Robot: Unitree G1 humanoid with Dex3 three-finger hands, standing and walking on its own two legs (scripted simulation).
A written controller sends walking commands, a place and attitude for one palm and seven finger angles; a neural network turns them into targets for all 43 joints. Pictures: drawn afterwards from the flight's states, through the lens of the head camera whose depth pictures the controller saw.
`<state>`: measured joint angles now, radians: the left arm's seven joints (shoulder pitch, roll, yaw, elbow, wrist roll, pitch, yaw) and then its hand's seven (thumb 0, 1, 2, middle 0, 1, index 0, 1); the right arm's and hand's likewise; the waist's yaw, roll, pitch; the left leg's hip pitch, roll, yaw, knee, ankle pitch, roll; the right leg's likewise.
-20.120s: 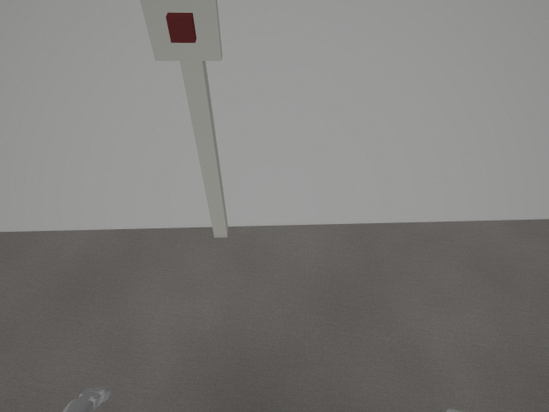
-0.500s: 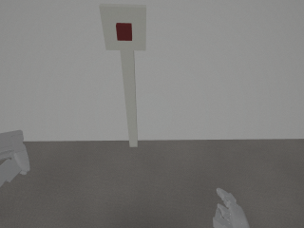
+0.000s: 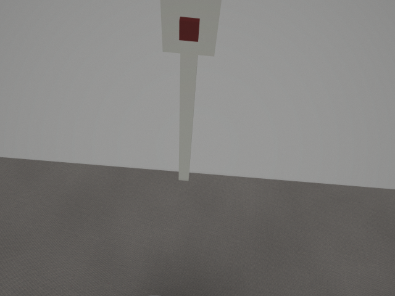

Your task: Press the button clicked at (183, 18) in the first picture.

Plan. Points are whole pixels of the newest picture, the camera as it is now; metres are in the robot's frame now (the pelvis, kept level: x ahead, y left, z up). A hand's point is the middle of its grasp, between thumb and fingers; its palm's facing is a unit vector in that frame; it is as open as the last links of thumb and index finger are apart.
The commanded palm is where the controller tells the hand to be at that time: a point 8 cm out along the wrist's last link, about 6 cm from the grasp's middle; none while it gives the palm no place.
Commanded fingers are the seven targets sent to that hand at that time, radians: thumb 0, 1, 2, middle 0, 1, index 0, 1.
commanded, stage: let the arm hang, fingers relaxed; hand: left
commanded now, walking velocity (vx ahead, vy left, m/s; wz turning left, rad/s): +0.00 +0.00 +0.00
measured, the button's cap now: (189, 29) +0.80 +0.09 +0.15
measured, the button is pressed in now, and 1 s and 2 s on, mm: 0 0 0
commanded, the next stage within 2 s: stand and wait in 0.70 s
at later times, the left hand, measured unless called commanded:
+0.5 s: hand out of the picture +0.04 +0.20 -0.16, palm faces +0.00 -0.97 -0.26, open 7.3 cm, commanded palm none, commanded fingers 0.00 0.90 0.90 -0.20 -0.30 -0.20 -0.30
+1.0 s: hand out of the picture +0.06 +0.18 -0.16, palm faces +0.00 -0.97 -0.24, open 7.4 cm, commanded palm none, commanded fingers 0.00 0.90 0.90 -0.20 -0.30 -0.20 -0.30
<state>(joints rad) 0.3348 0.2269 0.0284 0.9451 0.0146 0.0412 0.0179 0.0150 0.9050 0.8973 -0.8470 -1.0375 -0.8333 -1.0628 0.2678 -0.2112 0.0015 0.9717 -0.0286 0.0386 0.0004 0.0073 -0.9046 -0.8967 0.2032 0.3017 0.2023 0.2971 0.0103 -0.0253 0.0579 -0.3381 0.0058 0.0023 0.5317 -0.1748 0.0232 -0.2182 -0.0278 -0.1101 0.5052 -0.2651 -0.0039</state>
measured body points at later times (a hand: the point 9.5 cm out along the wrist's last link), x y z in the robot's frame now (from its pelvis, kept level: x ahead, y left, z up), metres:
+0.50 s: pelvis +0.01 +0.00 +0.01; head +0.02 -0.01 +0.46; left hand +0.04 +0.25 -0.14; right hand +0.02 -0.24 -0.16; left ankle +0.07 +0.10 -0.73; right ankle +0.01 -0.12 -0.73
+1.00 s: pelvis +0.04 -0.02 +0.01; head +0.06 -0.02 +0.46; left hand +0.06 +0.23 -0.14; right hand +0.05 -0.26 -0.15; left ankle +0.07 +0.10 -0.73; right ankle +0.01 -0.12 -0.73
